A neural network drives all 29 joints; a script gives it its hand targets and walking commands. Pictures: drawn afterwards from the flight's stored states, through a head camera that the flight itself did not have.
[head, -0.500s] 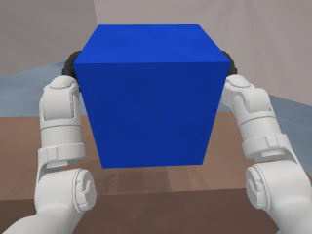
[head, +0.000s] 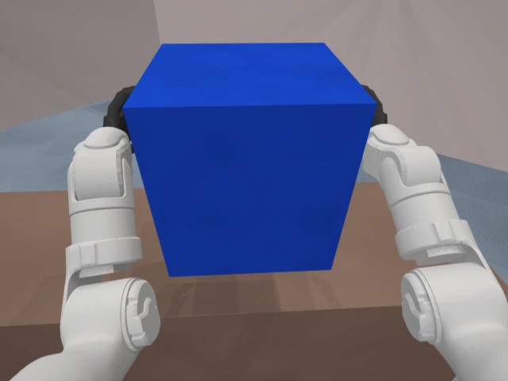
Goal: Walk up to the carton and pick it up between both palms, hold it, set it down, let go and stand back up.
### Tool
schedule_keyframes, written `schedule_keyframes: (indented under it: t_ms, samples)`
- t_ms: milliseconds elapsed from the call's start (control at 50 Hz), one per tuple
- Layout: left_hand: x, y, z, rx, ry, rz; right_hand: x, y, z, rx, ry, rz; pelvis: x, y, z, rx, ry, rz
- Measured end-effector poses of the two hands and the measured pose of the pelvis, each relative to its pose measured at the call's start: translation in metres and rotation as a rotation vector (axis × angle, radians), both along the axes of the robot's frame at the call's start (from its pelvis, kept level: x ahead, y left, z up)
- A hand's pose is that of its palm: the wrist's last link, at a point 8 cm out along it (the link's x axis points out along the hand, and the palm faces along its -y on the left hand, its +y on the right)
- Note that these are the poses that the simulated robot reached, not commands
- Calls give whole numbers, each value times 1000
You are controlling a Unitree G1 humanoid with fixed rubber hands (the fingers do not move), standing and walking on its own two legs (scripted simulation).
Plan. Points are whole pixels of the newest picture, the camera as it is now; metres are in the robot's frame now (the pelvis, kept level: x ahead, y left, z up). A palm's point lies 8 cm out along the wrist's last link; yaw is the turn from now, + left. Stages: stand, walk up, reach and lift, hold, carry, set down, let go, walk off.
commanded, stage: hold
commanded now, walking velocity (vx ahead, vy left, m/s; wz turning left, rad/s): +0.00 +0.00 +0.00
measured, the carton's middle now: (247, 158) +0.41 +0.00 +0.22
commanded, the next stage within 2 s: set down in 1.82 s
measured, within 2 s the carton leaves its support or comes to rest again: neither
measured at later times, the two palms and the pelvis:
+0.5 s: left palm (116, 138) +0.37 +0.18 +0.29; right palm (369, 131) +0.36 -0.18 +0.29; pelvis +0.00 +0.00 +0.00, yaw +0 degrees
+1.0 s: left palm (116, 137) +0.37 +0.18 +0.29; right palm (370, 132) +0.36 -0.18 +0.29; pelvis +0.00 +0.00 +0.00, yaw +0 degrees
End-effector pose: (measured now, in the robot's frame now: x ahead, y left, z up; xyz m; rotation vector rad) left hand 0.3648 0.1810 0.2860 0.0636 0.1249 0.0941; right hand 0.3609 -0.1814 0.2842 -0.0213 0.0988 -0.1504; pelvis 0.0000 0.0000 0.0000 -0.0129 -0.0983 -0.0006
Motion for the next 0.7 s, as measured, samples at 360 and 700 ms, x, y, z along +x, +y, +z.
schedule_keyframes:
  t_ms: [360,700]
  samples:
    - [4,4,4,1,-2,-1,4,4,6,-6,-1,0,1,-1,0,-1,10,6]
    - [1,1,-2,4,0,1,2,1,-1,5,0,2,3,1,0,-1,2,4]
